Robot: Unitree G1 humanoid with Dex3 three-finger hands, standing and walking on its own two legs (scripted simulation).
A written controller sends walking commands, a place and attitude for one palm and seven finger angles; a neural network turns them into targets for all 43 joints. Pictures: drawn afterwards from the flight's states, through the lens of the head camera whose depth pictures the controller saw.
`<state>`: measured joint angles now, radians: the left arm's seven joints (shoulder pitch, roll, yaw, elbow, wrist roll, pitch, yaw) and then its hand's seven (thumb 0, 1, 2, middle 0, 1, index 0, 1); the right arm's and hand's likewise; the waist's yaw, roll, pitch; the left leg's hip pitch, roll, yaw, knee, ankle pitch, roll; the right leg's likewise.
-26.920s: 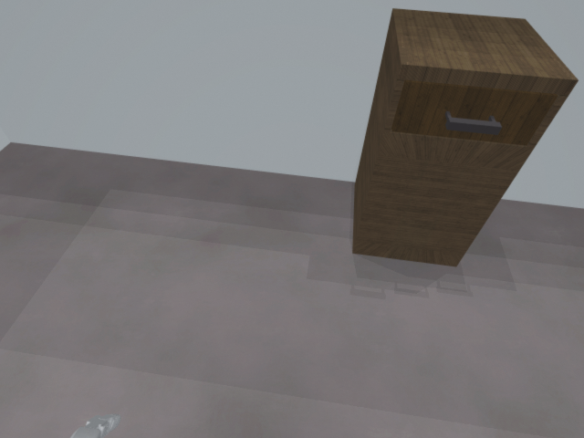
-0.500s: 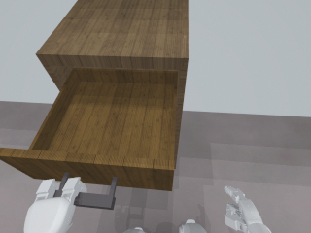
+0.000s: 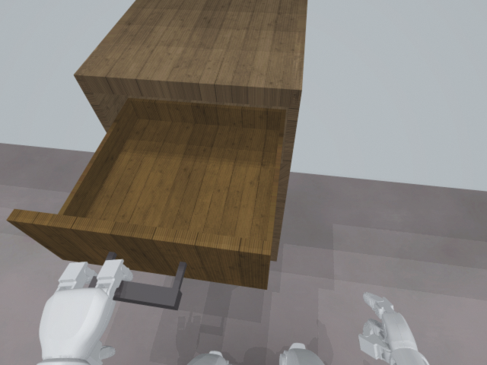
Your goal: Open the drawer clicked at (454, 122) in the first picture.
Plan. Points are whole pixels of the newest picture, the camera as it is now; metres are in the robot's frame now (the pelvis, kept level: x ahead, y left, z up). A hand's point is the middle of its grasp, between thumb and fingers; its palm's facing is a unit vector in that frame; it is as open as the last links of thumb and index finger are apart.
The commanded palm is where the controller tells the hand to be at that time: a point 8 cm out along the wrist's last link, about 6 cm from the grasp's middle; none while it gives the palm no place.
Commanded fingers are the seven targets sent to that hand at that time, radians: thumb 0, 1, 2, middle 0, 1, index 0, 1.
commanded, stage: open the thumb to release the handle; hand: left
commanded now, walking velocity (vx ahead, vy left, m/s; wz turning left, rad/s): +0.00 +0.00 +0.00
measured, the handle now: (140, 278) +0.24 +0.20 +0.01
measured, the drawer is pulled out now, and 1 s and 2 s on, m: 0.30 0.30 0.30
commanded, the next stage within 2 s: lift the hand off the handle in 0.02 s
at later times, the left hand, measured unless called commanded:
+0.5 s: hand (102, 305) +0.20 +0.25 -0.01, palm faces +0.02 -0.05 -1.00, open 13.7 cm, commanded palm +0.18 +0.24 +0.05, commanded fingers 0.00 -0.50 0.30 -0.30 -1.20 -0.30 -1.20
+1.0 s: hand (83, 291) +0.20 +0.24 +0.07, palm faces +0.05 -0.09 -0.99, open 13.6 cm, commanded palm +0.18 +0.24 +0.12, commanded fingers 0.00 -0.50 0.30 -0.30 -1.20 -0.30 -1.20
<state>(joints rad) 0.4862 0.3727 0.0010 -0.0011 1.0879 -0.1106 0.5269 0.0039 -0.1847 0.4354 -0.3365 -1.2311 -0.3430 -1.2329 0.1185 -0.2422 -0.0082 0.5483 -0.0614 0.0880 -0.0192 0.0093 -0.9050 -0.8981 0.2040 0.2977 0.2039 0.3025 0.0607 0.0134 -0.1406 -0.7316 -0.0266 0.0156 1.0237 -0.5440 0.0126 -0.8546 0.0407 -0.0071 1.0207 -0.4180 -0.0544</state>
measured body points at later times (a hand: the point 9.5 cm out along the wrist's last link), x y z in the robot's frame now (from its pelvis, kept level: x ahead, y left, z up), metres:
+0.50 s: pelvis -0.01 +0.00 +0.00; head +0.05 -0.02 +0.44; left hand +0.19 +0.25 +0.05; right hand +0.19 -0.22 -0.11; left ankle -0.03 +0.11 -0.67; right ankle +0.04 -0.09 -0.67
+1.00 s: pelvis +0.01 +0.01 +0.03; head +0.04 -0.02 +0.48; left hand +0.19 +0.25 +0.12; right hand +0.23 -0.20 -0.06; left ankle -0.03 +0.12 -0.67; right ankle +0.04 -0.09 -0.67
